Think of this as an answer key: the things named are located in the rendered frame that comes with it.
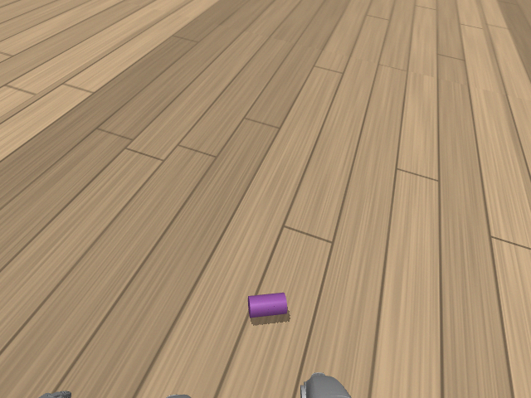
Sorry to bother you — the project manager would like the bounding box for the can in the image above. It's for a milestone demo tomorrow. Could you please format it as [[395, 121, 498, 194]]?
[[248, 293, 287, 318]]

